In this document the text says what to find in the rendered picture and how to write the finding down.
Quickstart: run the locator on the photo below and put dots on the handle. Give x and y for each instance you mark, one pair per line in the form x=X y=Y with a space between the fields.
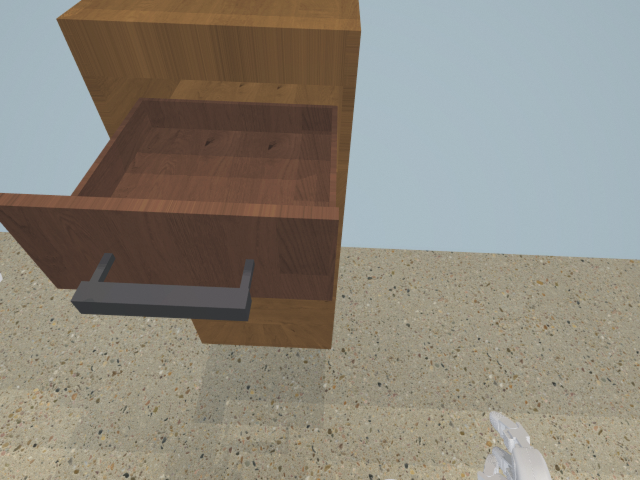
x=167 y=301

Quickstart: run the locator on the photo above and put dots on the robot right hand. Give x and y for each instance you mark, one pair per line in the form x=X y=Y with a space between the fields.
x=524 y=463

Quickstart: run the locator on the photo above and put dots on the drawer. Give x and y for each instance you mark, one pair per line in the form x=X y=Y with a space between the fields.
x=186 y=190

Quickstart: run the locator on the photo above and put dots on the cabinet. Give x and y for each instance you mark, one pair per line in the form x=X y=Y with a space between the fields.
x=265 y=51

